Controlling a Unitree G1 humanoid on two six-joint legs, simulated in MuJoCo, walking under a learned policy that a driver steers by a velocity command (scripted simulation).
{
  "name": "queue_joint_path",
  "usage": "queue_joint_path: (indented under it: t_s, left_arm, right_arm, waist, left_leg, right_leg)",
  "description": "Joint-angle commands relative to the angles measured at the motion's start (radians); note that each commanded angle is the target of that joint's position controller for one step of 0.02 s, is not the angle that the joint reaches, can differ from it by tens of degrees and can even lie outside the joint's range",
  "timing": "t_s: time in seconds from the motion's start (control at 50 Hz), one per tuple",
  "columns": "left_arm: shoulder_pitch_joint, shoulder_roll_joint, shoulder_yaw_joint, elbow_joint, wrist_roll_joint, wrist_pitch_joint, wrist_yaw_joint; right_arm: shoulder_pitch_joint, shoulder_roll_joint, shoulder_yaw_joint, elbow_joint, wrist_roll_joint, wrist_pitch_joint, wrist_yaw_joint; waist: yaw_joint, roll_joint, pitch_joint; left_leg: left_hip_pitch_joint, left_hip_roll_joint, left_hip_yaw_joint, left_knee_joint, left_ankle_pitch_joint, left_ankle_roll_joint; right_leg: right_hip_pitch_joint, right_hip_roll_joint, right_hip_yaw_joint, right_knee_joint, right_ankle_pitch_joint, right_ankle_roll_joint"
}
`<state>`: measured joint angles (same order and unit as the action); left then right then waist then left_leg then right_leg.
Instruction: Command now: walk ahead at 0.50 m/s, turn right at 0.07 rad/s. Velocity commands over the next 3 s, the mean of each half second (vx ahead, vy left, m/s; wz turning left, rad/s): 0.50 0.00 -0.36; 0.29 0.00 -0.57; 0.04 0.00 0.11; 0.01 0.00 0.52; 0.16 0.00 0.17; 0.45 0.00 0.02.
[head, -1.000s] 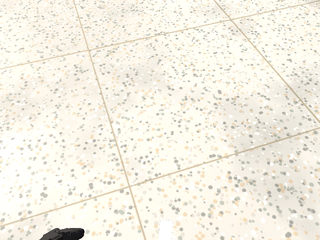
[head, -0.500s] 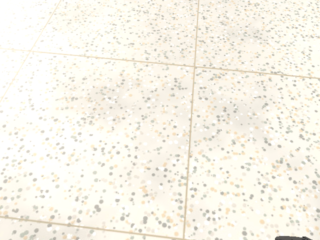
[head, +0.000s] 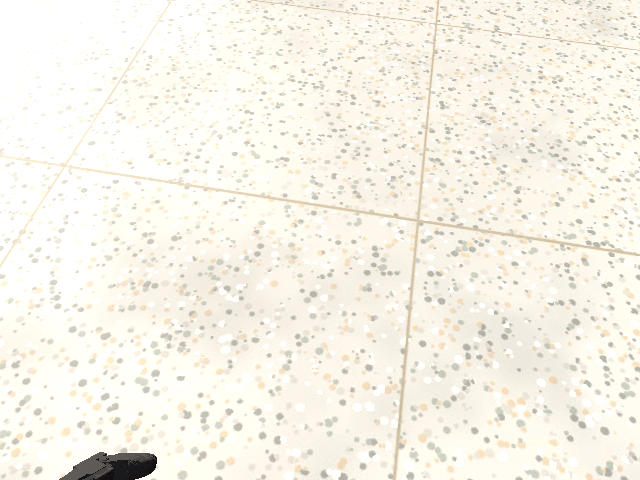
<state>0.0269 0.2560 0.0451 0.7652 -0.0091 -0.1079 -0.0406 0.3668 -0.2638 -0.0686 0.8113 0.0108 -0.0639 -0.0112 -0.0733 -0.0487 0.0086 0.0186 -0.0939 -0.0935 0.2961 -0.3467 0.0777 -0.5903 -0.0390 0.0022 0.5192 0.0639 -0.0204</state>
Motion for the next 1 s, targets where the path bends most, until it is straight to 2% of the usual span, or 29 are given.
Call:
queue_joint_path:
  t_s: [0.02,0.04,0.06,0.08,0.1,0.12,0.14,0.16,0.18,0.2,0.26,0.32,0.4,0.46,0.5,0.54,0.56,0.58,0.6,0.62,0.64,0.66,0.68,0.72,0.8,0.88,0.94,0.98,1.0]
  left_arm:
    - [-0.087,0.108,0.024,-0.092,-0.007,-0.022,-0.016]
    - [-0.016,0.130,0.035,-0.075,-0.006,-0.020,-0.015]
    - [0.119,0.163,0.053,-0.037,-0.003,-0.017,-0.011]
    - [0.288,0.209,0.065,-0.008,0.006,-0.012,-0.006]
    - [0.378,0.289,0.087,0.005,0.008,-0.007,-0.008]
    - [0.385,0.211,0.067,0.019,-0.017,-0.002,-0.011]
    - [0.314,0.171,0.055,-0.001,-0.018,0.004,-0.004]
    - [0.253,0.158,0.050,-0.024,-0.006,0.011,0.001]
    - [0.215,0.143,0.043,-0.035,0.000,0.014,0.002]
    - [0.198,0.130,0.036,-0.044,0.009,0.013,0.005]
    - [0.202,0.148,0.041,-0.052,0.001,0.012,0.015]
    - [0.247,0.183,0.054,-0.044,-0.009,0.016,0.034]
    - [0.323,0.182,0.056,-0.026,-0.020,0.037,0.049]
    - [0.369,0.176,0.056,-0.017,-0.024,0.053,0.055]
    - [0.367,0.180,0.059,-0.023,-0.020,0.061,0.060]
    - [0.332,0.171,0.059,-0.038,-0.018,0.067,0.061]
    - [0.313,0.134,0.046,-0.054,-0.011,0.064,0.056]
    - [0.318,0.076,0.025,-0.080,0.011,0.058,0.055]
    - [0.465,0.044,0.011,-0.106,-0.023,0.049,0.053]
    - [0.439,0.154,0.032,-0.077,-0.032,0.053,0.058]
    - [0.336,0.197,0.047,-0.091,-0.021,0.062,0.059]
    - [0.296,0.186,0.051,-0.100,-0.010,0.071,0.062]
    - [0.280,0.179,0.057,-0.113,0.001,0.079,0.062]
    - [0.305,0.129,0.053,-0.121,-0.011,0.100,0.055]
    - [0.246,0.088,0.038,-0.163,-0.008,0.119,0.047]
    - [0.163,0.093,0.037,-0.189,-0.003,0.114,0.019]
    - [0.110,0.117,0.049,-0.226,-0.003,0.118,0.001]
    - [0.122,0.134,0.061,-0.239,-0.002,0.122,-0.005]
    - [0.171,0.147,0.072,-0.229,0.000,0.121,-0.003]
  right_arm:
    - [0.035,-0.169,-0.043,-0.021,-0.004,0.003,-0.010]
    - [0.016,-0.180,-0.044,-0.025,-0.006,0.006,-0.011]
    - [-0.007,-0.176,-0.039,-0.031,-0.008,0.011,-0.012]
    - [-0.013,-0.156,-0.026,-0.051,-0.021,0.010,-0.016]
    - [0.105,-0.064,0.000,-0.068,-0.023,-0.009,-0.005]
    - [0.074,-0.100,0.003,-0.068,-0.017,-0.034,0.004]
    - [-0.032,-0.151,-0.009,-0.099,0.013,-0.052,0.015]
    - [-0.103,-0.151,-0.005,-0.115,0.014,-0.065,0.017]
    - [-0.136,-0.146,-0.009,-0.122,-0.006,-0.069,0.015]
    - [-0.126,-0.143,-0.015,-0.126,-0.020,-0.065,0.011]
    - [-0.105,-0.109,-0.012,-0.135,-0.029,-0.041,0.000]
    - [-0.215,-0.085,-0.004,-0.172,-0.029,-0.034,-0.008]
    - [-0.355,-0.060,0.006,-0.204,-0.017,-0.048,0.007]
    - [-0.418,-0.082,0.001,-0.228,-0.006,-0.061,0.021]
    - [-0.416,-0.106,-0.009,-0.231,-0.002,-0.072,0.028]
    - [-0.311,-0.136,-0.025,-0.207,-0.001,-0.082,0.024]
    - [-0.197,-0.171,-0.040,-0.189,-0.014,-0.086,0.016]
    - [-0.028,-0.236,-0.056,-0.175,-0.023,-0.081,0.005]
    - [0.018,-0.280,-0.067,-0.136,-0.026,-0.065,0.014]
    - [-0.031,-0.178,-0.046,-0.163,-0.014,-0.058,0.016]
    - [-0.081,-0.127,-0.030,-0.175,-0.016,-0.051,0.011]
    - [-0.133,-0.113,-0.021,-0.180,-0.026,-0.045,0.013]
    - [-0.168,-0.097,-0.016,-0.173,-0.026,-0.040,0.015]
    - [-0.197,-0.096,-0.015,-0.157,-0.027,-0.040,0.017]
    - [-0.227,-0.160,-0.037,-0.126,-0.020,-0.024,0.001]
    - [-0.240,-0.179,-0.039,-0.104,-0.006,0.002,-0.012]
    - [-0.222,-0.206,-0.047,-0.086,0.012,0.013,-0.008]
    - [-0.226,-0.219,-0.053,-0.082,0.028,0.019,-0.008]
    - [-0.234,-0.214,-0.052,-0.082,0.035,0.021,-0.009]
  waist:
    - [0.013,0.149,0.025]
    - [0.053,0.160,-0.031]
    - [0.126,0.141,-0.117]
    - [0.192,0.071,-0.242]
    - [0.142,-0.192,-0.356]
    - [0.162,-0.189,-0.362]
    - [0.166,-0.113,-0.203]
    - [0.150,-0.002,-0.115]
    - [0.120,0.060,-0.048]
    - [0.086,0.052,-0.039]
    - [0.056,-0.005,-0.038]
    - [0.085,-0.002,-0.014]
    - [0.142,-0.028,-0.013]
    - [0.156,-0.036,-0.010]
    - [0.140,-0.052,-0.012]
    - [0.074,-0.076,-0.047]
    - [0.016,-0.058,-0.138]
    - [-0.044,0.073,-0.288]
    - [0.035,0.418,-0.369]
    - [0.016,0.276,-0.258]
    - [-0.001,0.173,-0.138]
    - [0.025,0.094,-0.083]
    - [0.052,0.092,-0.050]
    - [0.087,0.156,-0.040]
    - [0.090,0.160,-0.061]
    - [0.063,0.146,-0.074]
    - [0.051,0.150,-0.063]
    - [0.068,0.155,-0.066]
    - [0.100,0.140,-0.084]
  left_leg:
    - [0.087,0.321,-0.091,0.041,0.680,0.102]
    - [0.088,0.304,-0.061,0.122,0.881,0.088]
    - [0.055,0.259,-0.010,0.285,1.010,0.063]
    - [-0.123,0.221,0.021,0.543,0.824,0.031]
    - [-0.539,0.039,0.068,0.941,0.200,-0.062]
    - [-0.711,0.026,-0.037,1.038,-0.183,-0.058]
    - [-0.800,0.085,-0.053,1.060,-0.120,-0.047]
    - [-0.782,0.125,-0.031,1.007,-0.045,-0.039]
    - [-0.752,0.153,-0.016,0.922,-0.001,-0.045]
    - [-0.690,0.178,-0.015,0.857,0.031,-0.052]
    - [-0.633,0.185,0.013,0.732,0.058,-0.095]
    - [-0.636,0.166,0.028,0.534,0.231,-0.128]
    - [-0.538,0.105,0.038,0.293,0.434,-0.135]
    - [-0.527,0.083,0.016,0.208,0.401,-0.126]
    - [-0.494,0.076,0.004,0.163,0.328,-0.108]
    - [-0.339,0.078,0.022,0.103,0.300,-0.066]
    - [-0.134,0.148,-0.020,0.118,0.304,-0.019]
    - [0.139,0.334,-0.203,0.144,0.277,0.047]
    - [0.377,0.525,-0.639,0.067,0.075,0.196]
    - [0.292,0.515,-0.631,0.041,0.015,0.172]
    - [0.164,0.472,-0.447,0.048,0.199,0.135]
    - [0.044,0.431,-0.310,0.050,0.455,0.121]
    - [-0.039,0.396,-0.216,0.054,0.638,0.117]
    - [-0.146,0.349,-0.082,0.019,0.747,0.112]
    - [-0.162,0.361,0.042,-0.030,0.790,0.143]
    - [-0.155,0.342,0.159,-0.020,0.711,0.109]
    - [-0.107,0.366,0.173,0.040,0.667,0.088]
    - [-0.080,0.375,0.180,0.127,0.686,0.063]
    - [-0.095,0.348,0.210,0.224,0.713,0.035]
  right_leg:
    - [-0.028,0.015,-0.021,-0.021,-0.117,-0.057]
    - [0.087,0.054,-0.053,-0.019,-0.141,-0.081]
    - [0.276,0.082,-0.069,-0.038,-0.102,-0.114]
    - [0.565,-0.045,0.099,-0.009,-0.047,-0.178]
    - [0.930,-0.267,0.585,-0.071,-0.193,-0.354]
    - [0.994,-0.291,0.788,-0.204,-0.354,-0.355]
    - [0.876,-0.269,0.668,-0.225,-0.410,-0.306]
    - [0.724,-0.231,0.557,-0.245,-0.349,-0.277]
    - [0.593,-0.196,0.483,-0.267,-0.251,-0.266]
    - [0.518,-0.166,0.434,-0.287,-0.163,-0.258]
    - [0.411,-0.123,0.349,-0.319,-0.029,-0.271]
    - [0.360,-0.084,0.284,-0.327,0.005,-0.245]
    - [0.343,-0.043,0.266,-0.289,-0.054,-0.193]
    - [0.424,-0.072,0.345,-0.224,-0.095,-0.185]
    - [0.477,-0.093,0.408,-0.171,-0.103,-0.174]
    - [0.470,-0.074,0.423,-0.084,-0.042,-0.146]
    - [0.407,-0.026,0.380,0.065,-0.024,-0.115]
    - [0.255,0.053,0.272,0.353,-0.238,-0.073]
    - [-0.084,0.143,0.176,0.616,-0.683,-0.027]
    - [-0.183,0.061,0.195,0.733,-0.649,-0.006]
    - [-0.189,0.040,0.171,0.760,-0.568,0.012]
    - [-0.143,0.015,0.144,0.752,-0.522,0.033]
    - [-0.117,-0.004,0.132,0.717,-0.507,0.048]
    - [-0.044,-0.027,0.089,0.662,-0.483,0.064]
    - [-0.031,-0.044,0.049,0.479,-0.330,0.083]
    - [0.072,-0.030,0.004,0.267,-0.146,0.054]
    - [0.099,-0.015,-0.018,0.166,-0.192,0.021]
    - [0.142,0.010,-0.042,0.080,-0.230,-0.012]
    - [0.232,0.042,-0.063,-0.009,-0.176,-0.037]
